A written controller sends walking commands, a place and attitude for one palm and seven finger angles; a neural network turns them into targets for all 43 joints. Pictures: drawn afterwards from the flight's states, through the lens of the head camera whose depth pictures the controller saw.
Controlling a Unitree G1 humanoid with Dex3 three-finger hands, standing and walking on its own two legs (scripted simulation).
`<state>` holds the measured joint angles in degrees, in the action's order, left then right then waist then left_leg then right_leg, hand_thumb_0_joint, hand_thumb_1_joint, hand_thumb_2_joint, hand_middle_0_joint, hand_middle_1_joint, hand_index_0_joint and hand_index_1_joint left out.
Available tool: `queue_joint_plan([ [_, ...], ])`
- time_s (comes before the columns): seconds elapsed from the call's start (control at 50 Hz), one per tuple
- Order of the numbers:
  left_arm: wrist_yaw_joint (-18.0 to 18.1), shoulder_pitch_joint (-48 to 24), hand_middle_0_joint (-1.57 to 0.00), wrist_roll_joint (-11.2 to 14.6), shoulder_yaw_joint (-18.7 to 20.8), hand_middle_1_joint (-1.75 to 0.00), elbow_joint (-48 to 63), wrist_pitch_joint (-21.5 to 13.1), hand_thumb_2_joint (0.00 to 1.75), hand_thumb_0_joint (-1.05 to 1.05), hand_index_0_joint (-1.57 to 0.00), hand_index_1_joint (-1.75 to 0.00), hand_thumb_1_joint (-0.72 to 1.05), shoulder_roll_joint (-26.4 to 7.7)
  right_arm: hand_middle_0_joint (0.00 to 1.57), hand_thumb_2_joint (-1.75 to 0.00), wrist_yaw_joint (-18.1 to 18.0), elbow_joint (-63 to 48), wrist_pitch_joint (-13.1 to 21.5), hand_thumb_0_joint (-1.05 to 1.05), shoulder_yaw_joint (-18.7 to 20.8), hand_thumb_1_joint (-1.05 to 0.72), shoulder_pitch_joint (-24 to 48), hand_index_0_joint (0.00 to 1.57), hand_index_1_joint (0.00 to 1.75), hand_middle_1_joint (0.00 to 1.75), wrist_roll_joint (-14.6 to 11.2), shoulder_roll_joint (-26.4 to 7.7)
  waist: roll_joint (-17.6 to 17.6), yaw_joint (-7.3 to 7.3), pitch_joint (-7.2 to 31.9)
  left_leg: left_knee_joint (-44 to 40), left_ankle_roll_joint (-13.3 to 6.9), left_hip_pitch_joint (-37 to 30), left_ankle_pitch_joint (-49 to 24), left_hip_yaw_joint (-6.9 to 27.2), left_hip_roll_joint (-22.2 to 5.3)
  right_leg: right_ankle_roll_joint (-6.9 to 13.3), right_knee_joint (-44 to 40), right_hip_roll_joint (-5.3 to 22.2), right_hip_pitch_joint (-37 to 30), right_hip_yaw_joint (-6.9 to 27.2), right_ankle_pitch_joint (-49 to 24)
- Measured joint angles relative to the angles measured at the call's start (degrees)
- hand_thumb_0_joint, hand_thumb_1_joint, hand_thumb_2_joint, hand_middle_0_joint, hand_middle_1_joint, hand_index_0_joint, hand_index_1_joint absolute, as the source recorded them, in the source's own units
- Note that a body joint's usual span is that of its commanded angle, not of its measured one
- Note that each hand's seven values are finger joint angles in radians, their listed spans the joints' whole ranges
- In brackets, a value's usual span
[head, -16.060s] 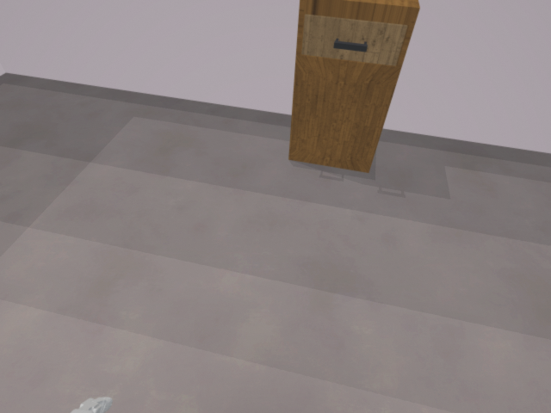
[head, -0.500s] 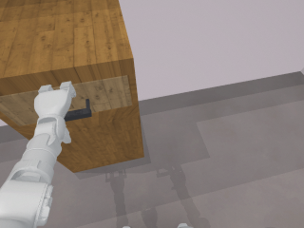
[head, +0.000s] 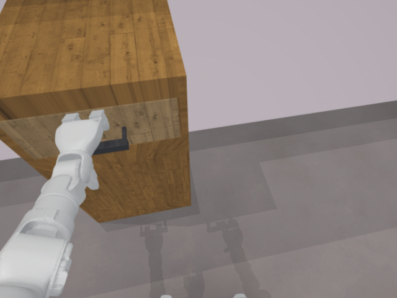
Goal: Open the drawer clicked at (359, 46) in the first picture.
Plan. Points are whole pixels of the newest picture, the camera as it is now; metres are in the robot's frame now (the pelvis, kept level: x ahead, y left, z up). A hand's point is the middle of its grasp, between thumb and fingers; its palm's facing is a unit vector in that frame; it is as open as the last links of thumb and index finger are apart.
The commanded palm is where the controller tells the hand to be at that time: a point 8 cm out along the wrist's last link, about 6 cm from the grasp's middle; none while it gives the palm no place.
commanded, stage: move the hooked fingers above the handle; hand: left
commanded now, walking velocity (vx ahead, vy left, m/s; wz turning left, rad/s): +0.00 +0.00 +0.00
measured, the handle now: (100, 141) +0.49 +0.26 -0.05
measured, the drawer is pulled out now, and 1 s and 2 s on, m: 0.00 0.00 0.00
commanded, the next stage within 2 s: none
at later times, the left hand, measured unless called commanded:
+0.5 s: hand (94, 146) +0.43 +0.24 +0.01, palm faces -0.07 -0.02 -1.00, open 13.8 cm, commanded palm +0.42 +0.23 +0.07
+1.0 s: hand (101, 142) +0.45 +0.23 +0.01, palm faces -0.07 -0.04 -1.00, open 13.8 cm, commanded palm +0.43 +0.23 +0.07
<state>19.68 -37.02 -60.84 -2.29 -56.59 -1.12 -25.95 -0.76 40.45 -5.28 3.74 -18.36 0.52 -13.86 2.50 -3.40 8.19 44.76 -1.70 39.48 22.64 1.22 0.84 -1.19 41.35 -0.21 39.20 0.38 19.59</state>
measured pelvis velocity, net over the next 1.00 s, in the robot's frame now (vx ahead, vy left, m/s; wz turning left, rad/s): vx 0.01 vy -0.01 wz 0.00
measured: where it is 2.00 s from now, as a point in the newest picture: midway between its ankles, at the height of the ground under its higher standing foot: outside the picture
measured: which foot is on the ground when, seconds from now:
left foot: down 0.00-1.00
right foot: down 0.00-1.00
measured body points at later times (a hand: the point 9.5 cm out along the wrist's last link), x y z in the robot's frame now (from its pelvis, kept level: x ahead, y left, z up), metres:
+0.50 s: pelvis +0.01 -0.01 +0.00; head +0.09 -0.02 +0.45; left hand +0.43 +0.24 +0.06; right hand +0.05 -0.28 -0.13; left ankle -0.02 +0.10 -0.71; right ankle -0.01 -0.14 -0.71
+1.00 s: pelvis +0.01 -0.01 +0.00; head +0.09 -0.02 +0.44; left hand +0.44 +0.23 +0.06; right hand +0.05 -0.28 -0.13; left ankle -0.02 +0.10 -0.71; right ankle -0.01 -0.14 -0.71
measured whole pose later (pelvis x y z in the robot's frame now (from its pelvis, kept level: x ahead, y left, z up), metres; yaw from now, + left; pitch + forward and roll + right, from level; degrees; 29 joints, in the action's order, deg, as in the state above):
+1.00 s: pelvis +0.01 -0.01 +0.00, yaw +0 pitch +18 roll -1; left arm 20.0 -36.8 -61.4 -1.1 -55.9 -2.0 -25.2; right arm -1.3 41.1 -5.6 3.7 -18.7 0.5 -14.0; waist 3.0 -3.8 9.1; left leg 43.7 -0.8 38.6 23.1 1.2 0.1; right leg -0.3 41.3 -0.9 38.9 0.4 20.4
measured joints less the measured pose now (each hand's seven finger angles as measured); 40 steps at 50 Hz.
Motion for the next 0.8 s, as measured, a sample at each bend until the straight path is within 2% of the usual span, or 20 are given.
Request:
queue_joint_plan([
  [0.08, 1.44, 0.18, -0.32, -1.28, 0.13, -1.20, 2.53, -2.58, 0.30, 0.00, -0.32, -1.20, -0.49, 1.14, 0.20, -0.90, -0.04, 0.08, 0.09, 0.01, 0.24, -0.91, -0.24, 0.20, 0.30, 0.30, 0.57, -0.01, -0.06, -0.37, 0.47, 0.76, 0.13, 0.60, 0.43, 0.27, 0.01, 0.16, 0.62, 0.00, 0.46, -0.28, 0.43],
  [0.12, 3.15, -0.31, -0.32, -1.79, 0.65, -1.20, 2.54, -2.42, 0.30, 0.00, -0.32, -1.20, -0.49, 1.62, 0.20, -0.90, 0.36, 0.28, -0.07, 0.01, 0.24, -0.91, 0.00, 0.20, 0.30, 0.30, 0.77, -0.11, 0.09, -0.62, 0.68, 1.24, 0.19, 0.99, 0.71, 0.18, -0.06, 0.22, 1.14, -0.08, 0.93, -0.20, 0.69],
  [0.22, 5.55, -0.79, -0.36, -1.90, 1.79, -1.23, 0.50, 1.49, 0.30, 0.00, -0.32, -1.20, -0.48, 2.49, 0.20, -0.90, 1.27, 0.46, -0.98, 0.01, -0.28, -0.91, 0.79, 0.20, 0.30, 0.30, 0.73, -0.36, 0.83, -0.74, 0.91, 1.13, 0.21, 1.05, 0.84, -0.71, -0.39, 0.18, 1.59, -0.41, 1.61, 0.70, 0.72],
  [0.28, 4.58, -0.54, -0.35, -1.35, 2.56, -1.23, -1.30, 4.28, 0.30, 0.00, -0.32, -1.20, -0.48, 2.17, 0.20, -0.90, 1.18, 0.27, -1.40, 0.01, -0.75, -0.91, 1.07, 0.20, 0.30, 0.30, 0.35, -0.25, 1.15, -0.72, 0.66, 0.11, 0.27, 0.23, 0.47, -1.25, -0.53, 0.26, 1.13, -0.54, 1.25, 1.24, 0.44],
  [0.34, 2.58, 0.24, -0.34, -0.41, 2.93, -1.22, -1.75, 4.95, 0.30, 0.00, -0.32, -1.20, -0.48, 1.19, 0.20, -0.90, 0.58, -0.01, -1.38, 0.01, -0.92, -0.91, 0.79, 0.20, 0.30, 0.30, -0.07, 0.04, 1.18, -0.51, 0.27, -1.10, 0.40, -0.85, -0.02, -1.34, -0.61, 0.41, 0.34, -0.61, 0.38, 1.34, 0.13],
  [0.46, -0.28, 1.34, -0.33, -0.15, 1.16, -1.21, 1.10, 0.71, 0.30, 0.00, -0.32, -1.20, -0.48, -0.41, 0.20, -0.90, -0.74, 0.08, -0.48, 0.01, -0.26, -0.91, -0.37, 0.20, 0.30, 0.30, -0.24, 0.17, 0.56, 0.13, -0.11, -1.91, 0.87, -1.82, -0.42, -0.10, -0.62, 0.87, -0.68, -0.59, -1.10, 0.11, 0.05],
  [0.52, 0.30, 1.45, -0.33, -0.56, 0.22, -1.21, 2.66, -1.55, 0.30, 0.00, -0.32, -1.20, -0.48, 0.14, 0.20, -0.90, -0.78, 0.35, -0.14, 0.01, 0.34, -0.91, -0.54, 0.20, 0.30, 0.30, -0.08, -0.26, 0.36, 0.39, 0.14, -1.39, 1.04, -1.48, -0.18, 0.47, -0.60, 1.04, -0.43, -0.57, -1.06, -0.46, 0.33],
  [0.58, 1.92, 1.34, -0.32, -1.09, 0.50, -1.20, 2.84, -2.34, 0.30, 0.00, -0.32, -1.20, -0.49, 1.08, 0.20, -0.90, -0.48, 0.61, -0.12, 0.01, 0.60, -0.91, 0.02, 0.20, 0.30, 0.30, 0.15, -0.77, 0.23, 0.20, 0.50, -0.74, 1.10, -0.92, 0.14, 0.57, -0.61, 1.13, 0.22, -0.59, -0.51, -0.57, 0.67],
  [0.7, 4.56, 0.50, -0.32, -1.81, 2.43, -1.20, 0.17, 0.94, 0.30, 0.00, -0.32, -1.20, -0.49, 1.28, 0.20, -0.90, 0.09, 0.27, -0.47, 0.01, 0.16, -0.91, 1.71, 0.20, 0.30, 0.30, 0.26, -1.26, 0.42, -0.57, 0.53, -0.20, 1.09, 0.00, 0.37, -0.05, -0.75, 1.14, 1.21, -0.74, 0.86, 0.04, 0.88],
  [0.8, 2.93, -0.86, -0.32, -0.98, 2.58, -1.20, -1.62, 3.21, 0.30, 0.00, -0.32, -1.20, -0.48, -0.23, 0.20, -0.90, -0.25, -0.02, -0.36, 0.01, -0.13, -0.91, 1.79, 0.20, 0.30, 0.30, -0.11, -0.75, 0.55, -0.68, -0.07, -0.79, 1.08, 0.07, -0.01, -0.14, -0.74, 1.10, 0.77, -0.73, 1.01, 0.14, 0.56],
])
